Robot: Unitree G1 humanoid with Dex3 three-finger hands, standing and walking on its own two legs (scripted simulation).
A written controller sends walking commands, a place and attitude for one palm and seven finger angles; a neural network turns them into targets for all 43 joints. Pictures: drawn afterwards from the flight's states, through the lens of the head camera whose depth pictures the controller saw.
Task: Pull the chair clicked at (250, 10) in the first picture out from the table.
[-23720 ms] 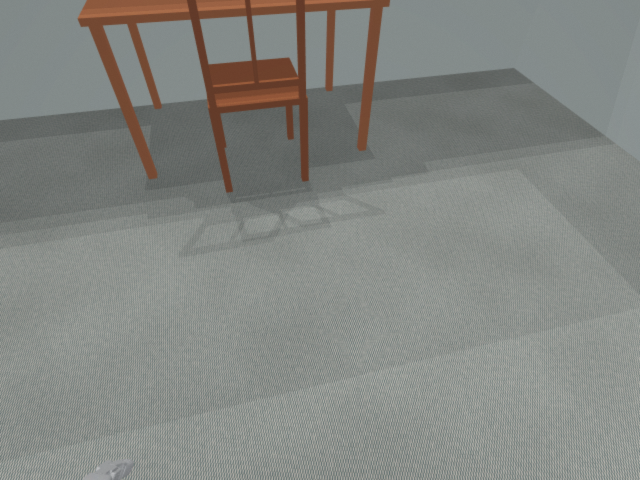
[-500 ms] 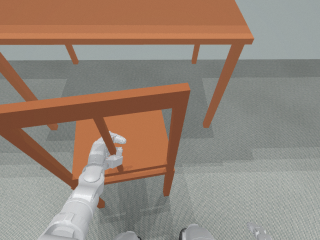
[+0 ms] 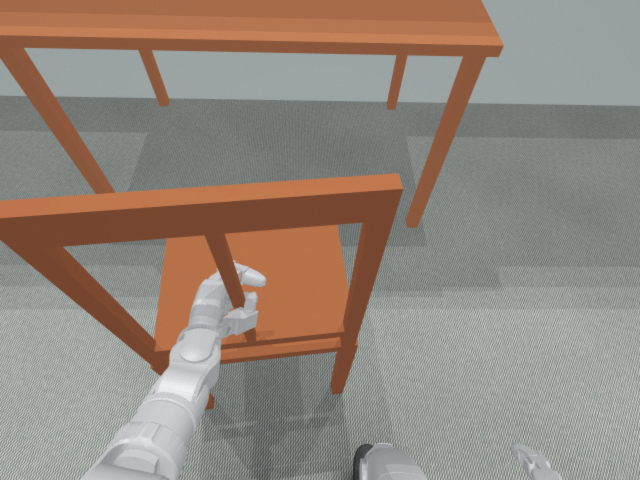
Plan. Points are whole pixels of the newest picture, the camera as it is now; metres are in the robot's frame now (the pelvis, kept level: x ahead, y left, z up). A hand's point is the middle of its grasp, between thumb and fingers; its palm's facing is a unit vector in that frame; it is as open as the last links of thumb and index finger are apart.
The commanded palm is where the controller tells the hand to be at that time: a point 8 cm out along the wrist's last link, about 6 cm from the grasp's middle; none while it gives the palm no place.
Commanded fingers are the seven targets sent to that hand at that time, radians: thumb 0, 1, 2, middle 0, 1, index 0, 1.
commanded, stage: step backward, pulling the chair out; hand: left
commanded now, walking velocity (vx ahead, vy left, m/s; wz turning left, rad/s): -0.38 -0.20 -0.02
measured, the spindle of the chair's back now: (236, 295) +0.36 +0.13 -0.06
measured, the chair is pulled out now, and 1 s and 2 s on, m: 0.45 0.64 0.64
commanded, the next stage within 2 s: stop walking, hand still on the chair in 0.30 s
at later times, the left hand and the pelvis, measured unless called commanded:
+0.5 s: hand (243, 410) +0.21 +0.10 -0.06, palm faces -0.07 -0.98 -0.16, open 4.9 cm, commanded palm +0.19 +0.15 -0.04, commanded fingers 0.00 0.90 0.90 -0.50 -1.45 -0.50 -1.45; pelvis -0.13 +0.01 +0.00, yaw +1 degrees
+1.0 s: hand (226, 469) +0.14 +0.11 -0.05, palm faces -0.07 -0.98 -0.17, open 5.0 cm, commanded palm +0.13 +0.16 -0.04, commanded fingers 0.00 0.90 0.90 -0.50 -1.45 -0.50 -1.45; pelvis -0.13 +0.01 +0.01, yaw +0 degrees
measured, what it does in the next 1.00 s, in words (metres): walks backwards: right foot, then left foot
